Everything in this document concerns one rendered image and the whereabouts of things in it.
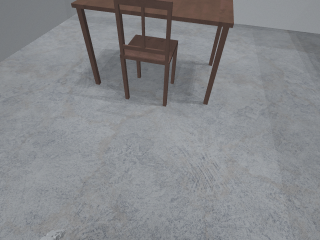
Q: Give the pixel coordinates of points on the left robot hand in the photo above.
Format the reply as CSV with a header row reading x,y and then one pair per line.
x,y
54,235

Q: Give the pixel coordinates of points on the chair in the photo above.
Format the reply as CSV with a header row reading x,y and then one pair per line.
x,y
147,48

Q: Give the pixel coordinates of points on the table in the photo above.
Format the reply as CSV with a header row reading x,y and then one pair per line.
x,y
208,12

